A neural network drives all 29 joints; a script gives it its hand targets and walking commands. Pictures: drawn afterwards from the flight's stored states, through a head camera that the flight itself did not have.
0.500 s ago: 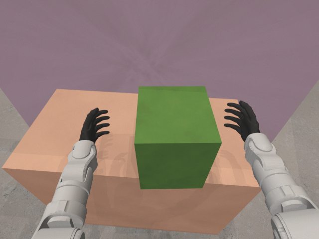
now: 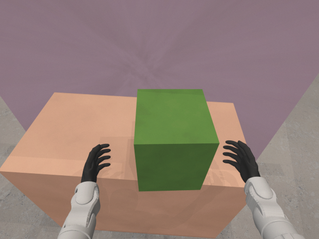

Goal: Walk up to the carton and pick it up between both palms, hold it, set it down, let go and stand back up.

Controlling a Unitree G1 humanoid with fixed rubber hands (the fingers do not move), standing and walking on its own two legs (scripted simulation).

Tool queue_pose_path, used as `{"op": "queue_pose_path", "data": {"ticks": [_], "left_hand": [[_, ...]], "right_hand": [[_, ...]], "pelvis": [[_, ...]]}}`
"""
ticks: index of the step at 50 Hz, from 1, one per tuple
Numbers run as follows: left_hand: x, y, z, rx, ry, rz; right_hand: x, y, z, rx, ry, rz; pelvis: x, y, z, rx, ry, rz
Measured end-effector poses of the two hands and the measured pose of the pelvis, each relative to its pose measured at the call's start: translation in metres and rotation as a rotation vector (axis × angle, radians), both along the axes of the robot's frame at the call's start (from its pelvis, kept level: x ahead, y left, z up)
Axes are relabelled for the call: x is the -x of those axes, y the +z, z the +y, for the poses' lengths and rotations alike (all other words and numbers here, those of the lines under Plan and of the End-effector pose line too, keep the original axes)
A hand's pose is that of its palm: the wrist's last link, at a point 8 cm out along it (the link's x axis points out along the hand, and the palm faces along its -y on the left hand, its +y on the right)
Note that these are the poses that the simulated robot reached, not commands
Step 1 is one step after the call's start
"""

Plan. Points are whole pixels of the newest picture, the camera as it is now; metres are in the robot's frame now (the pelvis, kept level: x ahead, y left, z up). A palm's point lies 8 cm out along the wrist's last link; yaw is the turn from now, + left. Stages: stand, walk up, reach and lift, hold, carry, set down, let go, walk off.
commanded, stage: set down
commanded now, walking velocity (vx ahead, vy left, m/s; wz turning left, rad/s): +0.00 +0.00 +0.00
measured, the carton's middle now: (169, 141) +0.43 -0.01 -0.01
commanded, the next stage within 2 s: let go in 1.58 s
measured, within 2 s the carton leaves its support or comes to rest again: neither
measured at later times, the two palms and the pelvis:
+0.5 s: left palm (89, 204) +0.24 +0.20 -0.04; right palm (250, 201) +0.25 -0.21 -0.03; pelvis +0.00 +0.00 -0.01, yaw +0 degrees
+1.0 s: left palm (79, 224) +0.20 +0.22 -0.06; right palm (250, 224) +0.21 -0.21 -0.05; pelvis +0.02 +0.00 +0.00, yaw -1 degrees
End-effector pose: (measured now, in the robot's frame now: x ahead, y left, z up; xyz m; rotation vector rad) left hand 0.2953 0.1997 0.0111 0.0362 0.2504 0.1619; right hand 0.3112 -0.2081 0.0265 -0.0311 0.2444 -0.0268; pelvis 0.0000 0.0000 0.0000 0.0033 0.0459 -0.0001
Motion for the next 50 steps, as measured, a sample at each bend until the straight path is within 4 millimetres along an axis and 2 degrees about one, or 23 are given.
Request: {"op": "queue_pose_path", "data": {"ticks": [17, 29, 50], "left_hand": [[0.036, -0.035, 0.0, -0.005, -0.01, 0.012], [0.058, -0.059, 0.005, -0.018, -0.01, 0.116], [0.094, -0.075, 0.023, -0.048, -0.025, 0.337]], "right_hand": [[0.041, -0.036, -0.005, 0.017, -0.008, 0.027], [0.064, -0.061, -0.005, 0.037, -0.001, 0.101], [0.104, -0.079, -0.003, 0.084, -0.012, 0.252]], "pelvis": [[0.0, -0.005, 0.003, -0.002, -0.007, 0.002], [-0.006, -0.007, 0.002, -0.005, -0.008, -0.012], [-0.024, 0.0, 0.005, -0.002, -0.009, -0.081]]}}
